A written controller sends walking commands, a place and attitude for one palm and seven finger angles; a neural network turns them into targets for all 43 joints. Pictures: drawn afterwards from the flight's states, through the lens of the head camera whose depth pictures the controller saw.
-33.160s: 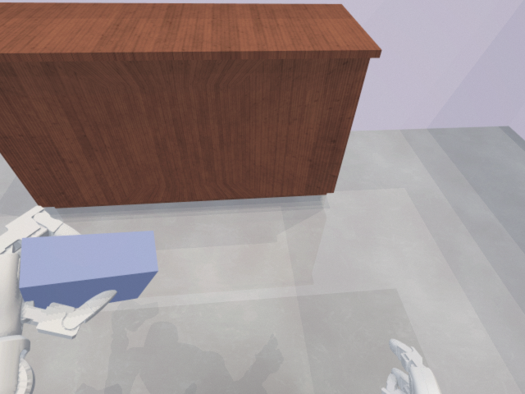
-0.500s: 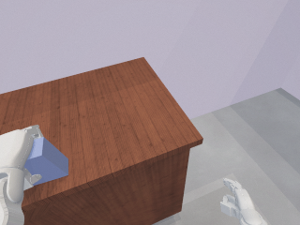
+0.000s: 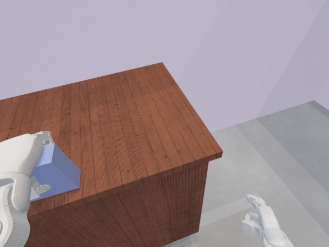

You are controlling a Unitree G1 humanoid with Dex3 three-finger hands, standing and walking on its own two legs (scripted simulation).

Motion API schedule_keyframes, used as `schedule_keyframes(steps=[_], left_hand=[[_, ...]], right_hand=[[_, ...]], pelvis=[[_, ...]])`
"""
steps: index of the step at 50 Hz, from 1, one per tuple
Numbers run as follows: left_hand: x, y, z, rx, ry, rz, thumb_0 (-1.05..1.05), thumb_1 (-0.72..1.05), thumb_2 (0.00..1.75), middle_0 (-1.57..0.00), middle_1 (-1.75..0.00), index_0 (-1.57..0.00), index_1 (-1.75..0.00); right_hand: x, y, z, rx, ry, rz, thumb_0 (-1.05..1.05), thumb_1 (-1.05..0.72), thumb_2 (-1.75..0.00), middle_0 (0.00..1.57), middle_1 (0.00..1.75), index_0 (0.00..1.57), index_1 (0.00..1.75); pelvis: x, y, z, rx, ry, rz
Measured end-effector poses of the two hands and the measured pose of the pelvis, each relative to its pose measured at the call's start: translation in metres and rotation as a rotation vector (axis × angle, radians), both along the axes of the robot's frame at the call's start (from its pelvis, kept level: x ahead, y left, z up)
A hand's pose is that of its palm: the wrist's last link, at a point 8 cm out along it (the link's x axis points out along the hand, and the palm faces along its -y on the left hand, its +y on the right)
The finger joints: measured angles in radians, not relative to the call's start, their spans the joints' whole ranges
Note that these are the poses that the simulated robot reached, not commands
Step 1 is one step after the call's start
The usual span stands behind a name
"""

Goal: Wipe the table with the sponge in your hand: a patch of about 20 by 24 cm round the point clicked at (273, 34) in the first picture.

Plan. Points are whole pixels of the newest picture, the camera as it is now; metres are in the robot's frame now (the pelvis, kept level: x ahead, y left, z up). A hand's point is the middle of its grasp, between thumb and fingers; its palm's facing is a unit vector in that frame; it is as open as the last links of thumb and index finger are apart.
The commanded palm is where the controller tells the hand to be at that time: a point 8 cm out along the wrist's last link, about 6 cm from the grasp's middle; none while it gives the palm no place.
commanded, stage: lift the sponge slowly off the table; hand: left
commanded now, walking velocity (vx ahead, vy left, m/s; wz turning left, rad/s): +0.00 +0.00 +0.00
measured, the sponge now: (44, 179) +0.20 +0.32 +0.09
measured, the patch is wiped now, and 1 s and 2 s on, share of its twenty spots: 0.95 0.95 0.95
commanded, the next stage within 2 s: bring the sponge back beside the body in 1.40 s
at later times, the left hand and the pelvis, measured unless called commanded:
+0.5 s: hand (27, 159) +0.20 +0.32 +0.17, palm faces +0.10 -0.02 -0.99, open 9.2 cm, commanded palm +0.16 +0.32 +0.24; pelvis -0.01 -0.02 +0.00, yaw +0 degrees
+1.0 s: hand (22, 147) +0.20 +0.30 +0.20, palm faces +0.17 -0.01 -0.99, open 9.2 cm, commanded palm +0.16 +0.32 +0.28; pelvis -0.03 -0.01 +0.00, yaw +0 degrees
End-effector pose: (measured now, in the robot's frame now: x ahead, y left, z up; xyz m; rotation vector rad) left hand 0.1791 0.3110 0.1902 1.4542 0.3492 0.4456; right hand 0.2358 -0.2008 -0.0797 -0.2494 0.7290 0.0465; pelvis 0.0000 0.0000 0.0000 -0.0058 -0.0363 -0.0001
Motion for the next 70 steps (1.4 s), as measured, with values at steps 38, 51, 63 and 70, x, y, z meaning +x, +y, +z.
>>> schedule_keyframes(steps=[38, 51, 63, 70], left_hand=[[-0.001, -0.005, 0.049, 0.053, -0.058, 0.003, -0.02, -0.47, 1.08, -0.8, -1.4, -0.85, -1.45], [-0.003, -0.016, 0.066, 0.06, -0.096, -0.043, -0.02, -0.47, 1.08, -0.8, -1.4, -0.85, -1.45], [-0.007, -0.008, 0.082, 0.055, -0.136, -0.008, -0.02, -0.47, 1.08, -0.81, -1.4, -0.85, -1.45], [-0.001, -0.009, 0.085, 0.06, -0.137, -0.014, -0.02, -0.47, 1.08, -0.81, -1.4, -0.85, -1.45]], right_hand=[[-0.02, -0.016, 0.001, 0.008, -0.035, -0.013, 0.01, -0.9, -0.9, 0.2, 0.3, 0.2, 0.3], [-0.02, -0.006, 0.004, 0.028, -0.056, 0.007, 0.02, -0.9, -0.9, 0.2, 0.3, 0.2, 0.3], [-0.017, 0.001, 0.009, 0.033, -0.071, 0.023, 0.01, -0.9, -0.9, 0.2, 0.3, 0.2, 0.3], [-0.018, 0.003, 0.009, 0.028, -0.072, 0.027, 0.01, -0.9, -0.9, 0.2, 0.3, 0.2, 0.3]], pelvis=[[-0.024, -0.017, -0.001, 0.007, -0.027, 0.007], [-0.031, -0.013, -0.001, 0.009, -0.026, 0.006], [-0.035, -0.012, -0.001, 0.009, -0.027, 0.008], [-0.037, -0.012, -0.001, 0.009, -0.026, 0.009]])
